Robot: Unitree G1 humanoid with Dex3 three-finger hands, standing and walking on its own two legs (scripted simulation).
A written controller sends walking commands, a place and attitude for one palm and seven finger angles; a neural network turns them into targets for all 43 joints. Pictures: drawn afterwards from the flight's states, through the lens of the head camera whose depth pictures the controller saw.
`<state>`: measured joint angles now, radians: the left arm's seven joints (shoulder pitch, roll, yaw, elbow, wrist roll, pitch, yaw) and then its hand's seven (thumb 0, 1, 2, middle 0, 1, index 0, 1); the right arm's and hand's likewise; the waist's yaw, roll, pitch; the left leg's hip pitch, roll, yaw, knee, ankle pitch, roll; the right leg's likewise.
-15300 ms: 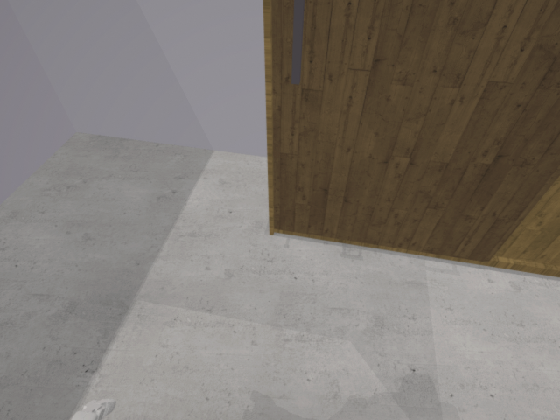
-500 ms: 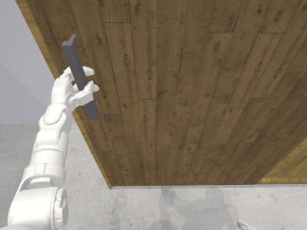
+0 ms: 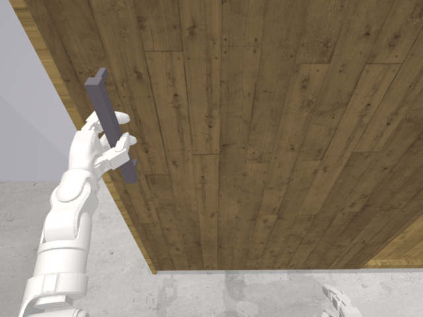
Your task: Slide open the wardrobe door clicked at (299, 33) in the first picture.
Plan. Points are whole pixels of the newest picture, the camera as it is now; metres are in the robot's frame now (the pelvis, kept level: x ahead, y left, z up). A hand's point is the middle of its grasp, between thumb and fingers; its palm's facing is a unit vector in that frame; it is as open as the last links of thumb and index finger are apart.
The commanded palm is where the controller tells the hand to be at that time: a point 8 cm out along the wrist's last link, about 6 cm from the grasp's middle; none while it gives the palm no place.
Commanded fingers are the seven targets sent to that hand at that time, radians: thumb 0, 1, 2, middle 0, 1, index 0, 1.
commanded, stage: tug the door sideways, standing still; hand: left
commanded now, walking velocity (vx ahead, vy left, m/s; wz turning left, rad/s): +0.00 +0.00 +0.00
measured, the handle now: (118, 132) +0.43 +0.20 +0.14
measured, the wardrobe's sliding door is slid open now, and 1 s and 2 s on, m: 0.00 0.03 0.15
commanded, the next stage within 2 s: step sideways, sliding the door along in 0.64 s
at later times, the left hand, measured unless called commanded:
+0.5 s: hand (128, 150) +0.37 +0.17 +0.15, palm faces +0.14 -0.99 -0.03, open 5.9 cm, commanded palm +0.35 +0.16 +0.15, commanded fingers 0.00 0.90 0.90 -0.45 -1.40 -0.45 -1.40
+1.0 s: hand (142, 150) +0.38 +0.15 +0.14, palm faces +0.21 -0.97 -0.13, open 6.0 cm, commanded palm +0.35 +0.17 +0.15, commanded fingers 0.00 0.90 0.90 -0.45 -1.40 -0.45 -1.40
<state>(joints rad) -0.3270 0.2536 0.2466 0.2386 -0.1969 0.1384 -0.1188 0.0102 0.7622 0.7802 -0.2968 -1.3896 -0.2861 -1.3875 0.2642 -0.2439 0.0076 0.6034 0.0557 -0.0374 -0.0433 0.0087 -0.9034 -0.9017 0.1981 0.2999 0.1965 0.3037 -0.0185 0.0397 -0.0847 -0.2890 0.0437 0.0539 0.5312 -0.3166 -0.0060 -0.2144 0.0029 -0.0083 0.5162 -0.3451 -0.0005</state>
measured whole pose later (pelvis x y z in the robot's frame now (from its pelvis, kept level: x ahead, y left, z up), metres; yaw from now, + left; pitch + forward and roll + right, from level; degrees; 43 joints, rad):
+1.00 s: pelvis -0.04 -0.03 -0.01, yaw +2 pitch +0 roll -1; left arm -0.63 0.27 0.10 0.59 -0.13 -0.03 0.11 -0.02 0.72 0.83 -0.41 -1.39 -0.27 -1.40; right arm 0.22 -0.21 0.03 0.69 0.03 0.00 -0.11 0.01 -0.90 -0.90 0.20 0.30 0.20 0.30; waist 0.00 0.06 0.05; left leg -0.35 0.07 0.00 0.68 -0.33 -0.02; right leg -0.32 0.05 -0.04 0.75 -0.50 -0.02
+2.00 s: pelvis +0.07 -0.24 +0.00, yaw +8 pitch -3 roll -3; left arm -0.32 0.14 0.13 -0.07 -0.06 -0.09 0.19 -0.01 0.75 0.84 -0.43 -1.40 -0.15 -1.37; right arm 0.12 -0.22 -0.04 0.59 0.03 -0.10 0.01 0.01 -0.91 -0.90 0.19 0.30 0.19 0.30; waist 0.13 0.04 0.30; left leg -0.19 0.21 0.08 0.54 -0.30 -0.08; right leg -0.48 0.00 -0.04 1.04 -0.47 0.03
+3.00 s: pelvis +0.03 -0.53 +0.00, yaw +2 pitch +0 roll +0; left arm -0.34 0.20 0.16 0.03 -0.08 -0.04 0.19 -0.01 0.75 0.82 -0.45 -1.40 -0.21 -1.40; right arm 0.09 -0.26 -0.02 0.67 0.03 -0.02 -0.06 0.01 -0.91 -0.90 0.20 0.30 0.19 0.30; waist 0.04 0.03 0.18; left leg -0.44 0.04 0.14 0.95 -0.53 -0.02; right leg -0.29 -0.04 -0.11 0.58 -0.28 -0.02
